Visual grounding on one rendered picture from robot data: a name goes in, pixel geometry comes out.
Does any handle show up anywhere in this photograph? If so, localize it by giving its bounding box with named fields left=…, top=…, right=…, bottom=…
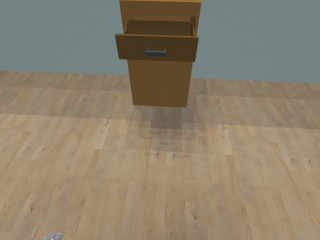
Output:
left=145, top=48, right=167, bottom=57

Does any cabinet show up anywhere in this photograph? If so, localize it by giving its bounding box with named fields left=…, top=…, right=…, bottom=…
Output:
left=119, top=0, right=202, bottom=108

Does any drawer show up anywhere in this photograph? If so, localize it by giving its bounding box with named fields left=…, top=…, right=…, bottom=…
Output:
left=115, top=20, right=199, bottom=62

